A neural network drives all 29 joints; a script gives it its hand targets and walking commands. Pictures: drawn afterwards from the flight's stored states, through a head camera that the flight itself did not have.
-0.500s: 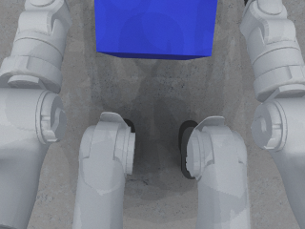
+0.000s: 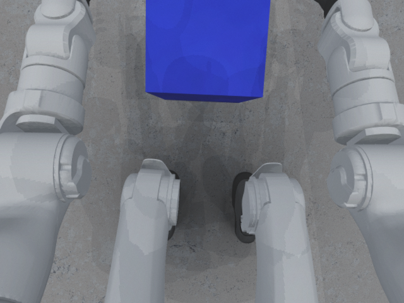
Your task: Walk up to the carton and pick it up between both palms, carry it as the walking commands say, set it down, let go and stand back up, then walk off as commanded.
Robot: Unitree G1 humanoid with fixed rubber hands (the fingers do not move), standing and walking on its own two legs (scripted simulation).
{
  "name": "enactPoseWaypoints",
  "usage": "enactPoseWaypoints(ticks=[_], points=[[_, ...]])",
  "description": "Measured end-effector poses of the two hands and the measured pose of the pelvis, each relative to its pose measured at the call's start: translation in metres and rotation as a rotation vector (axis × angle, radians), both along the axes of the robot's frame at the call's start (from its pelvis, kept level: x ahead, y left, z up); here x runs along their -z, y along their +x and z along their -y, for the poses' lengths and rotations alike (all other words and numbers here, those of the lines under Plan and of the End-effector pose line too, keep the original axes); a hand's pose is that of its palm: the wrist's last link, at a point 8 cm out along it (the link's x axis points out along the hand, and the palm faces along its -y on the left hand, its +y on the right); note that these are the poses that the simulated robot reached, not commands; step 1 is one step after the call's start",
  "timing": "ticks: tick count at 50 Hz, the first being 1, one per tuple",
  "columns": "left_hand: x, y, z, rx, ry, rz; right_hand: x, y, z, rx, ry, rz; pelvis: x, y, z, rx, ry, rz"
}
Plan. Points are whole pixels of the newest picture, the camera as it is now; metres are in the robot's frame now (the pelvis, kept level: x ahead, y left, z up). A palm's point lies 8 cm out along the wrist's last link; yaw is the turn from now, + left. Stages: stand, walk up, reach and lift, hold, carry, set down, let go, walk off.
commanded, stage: set down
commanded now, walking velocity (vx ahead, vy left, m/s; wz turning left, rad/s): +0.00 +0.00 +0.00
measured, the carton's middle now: (205, 48) +0.54 +0.02 -0.30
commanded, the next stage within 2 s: let go in 0.92 s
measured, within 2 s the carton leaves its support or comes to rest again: neither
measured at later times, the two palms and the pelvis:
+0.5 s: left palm out of the picture +0.56 +0.22 +0.03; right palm out of the picture +0.57 -0.17 +0.03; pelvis +0.01 +0.00 +0.13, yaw +1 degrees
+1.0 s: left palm out of the picture +0.56 +0.22 +0.15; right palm out of the picture +0.56 -0.17 +0.14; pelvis +0.04 +0.00 +0.25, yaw +1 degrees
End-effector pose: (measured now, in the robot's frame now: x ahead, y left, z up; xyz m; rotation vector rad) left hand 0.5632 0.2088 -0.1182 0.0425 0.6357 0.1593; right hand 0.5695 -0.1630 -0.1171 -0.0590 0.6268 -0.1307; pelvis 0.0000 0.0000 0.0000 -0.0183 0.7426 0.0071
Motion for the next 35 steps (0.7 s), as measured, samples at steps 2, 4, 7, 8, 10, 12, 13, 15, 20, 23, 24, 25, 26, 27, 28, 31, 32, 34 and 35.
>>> enactPoseWaypoints(ticks=[2,4,7,8,10,12,13,15,20,23,24,25,26,27,28,31,32,34,35], points=[[-0.013,0.0,-0.001,0.001,0.0,0.0,-0.013,-0.001,0.001,0.001,-0.001,-0.001,-0.01,0.001,0.0,-0.001,0.0,-0.017],[-0.026,0.0,-0.001,0.002,0.001,0.0,-0.025,-0.001,0.002,0.002,-0.001,-0.001,-0.021,0.001,0.0,-0.001,0.0,-0.032],[-0.045,0.0,-0.002,0.003,0.001,0.002,-0.043,-0.001,0.004,0.002,0.0,0.0,-0.036,0.002,0.0,-0.002,0.001,-0.051],[-0.051,0.0,-0.002,0.003,0.002,0.003,-0.048,-0.002,0.004,0.002,0.0,0.0,-0.041,0.002,0.0,-0.002,0.001,-0.056],[-0.063,0.001,-0.003,0.004,0.002,0.004,-0.059,-0.002,0.005,0.003,0.001,0.001,-0.051,0.003,0.0,-0.003,0.002,-0.065],[-0.074,0.001,-0.004,0.005,0.002,0.005,-0.07,-0.002,0.005,0.003,0.002,0.003,-0.061,0.003,0.0,-0.003,0.003,-0.073],[-0.08,0.001,-0.004,0.005,0.003,0.005,-0.076,-0.002,0.005,0.003,0.002,0.003,-0.066,0.004,0.0,-0.003,0.003,-0.076],[-0.091,0.001,-0.005,0.006,0.003,0.006,-0.087,-0.002,0.006,0.003,0.002,0.004,-0.076,0.005,0.0,-0.003,0.004,-0.082],[-0.119,0.0,-0.007,0.008,0.002,0.007,-0.115,-0.003,0.008,0.005,0.004,0.006,-0.101,0.008,0.0,-0.004,0.004,-0.092],[-0.136,0.0,-0.008,0.01,0.001,0.007,-0.133,-0.004,0.009,0.006,0.004,0.007,-0.117,0.01,0.001,-0.004,0.005,-0.095],[-0.142,0.0,-0.009,0.01,0.001,0.007,-0.139,-0.004,0.009,0.006,0.004,0.007,-0.122,0.011,0.001,-0.004,0.005,-0.096],[-0.148,-0.001,-0.009,0.011,0.001,0.007,-0.145,-0.004,0.01,0.006,0.005,0.007,-0.128,0.012,0.001,-0.004,0.005,-0.096],[-0.154,-0.001,-0.009,0.011,0.001,0.006,-0.152,-0.004,0.01,0.006,0.005,0.007,-0.134,0.013,0.001,-0.004,0.005,-0.095],[-0.161,-0.001,-0.01,0.012,0.001,0.006,-0.158,-0.005,0.01,0.005,0.005,0.007,-0.14,0.014,0.001,-0.004,0.005,-0.095],[-0.167,-0.001,-0.01,0.012,0.0,0.006,-0.165,-0.005,0.011,0.005,0.006,0.007,-0.146,0.015,0.001,-0.004,0.005,-0.094],[-0.186,-0.002,-0.012,0.014,-0.001,0.005,-0.184,-0.006,0.011,0.003,0.007,0.008,-0.164,0.018,0.001,-0.004,0.006,-0.089],[-0.192,-0.002,-0.012,0.015,-0.002,0.005,-0.19,-0.006,0.011,0.002,0.008,0.008,-0.17,0.019,0.001,-0.004,0.006,-0.087],[-0.205,-0.002,-0.013,0.017,-0.002,0.007,-0.203,-0.006,0.011,0.0,0.009,0.009,-0.183,0.02,0.001,-0.004,0.006,-0.082],[-0.212,-0.003,-0.013,0.018,-0.003,0.009,-0.21,-0.006,0.011,-0.001,0.01,0.01,-0.189,0.021,0.001,-0.004,0.006,-0.079]])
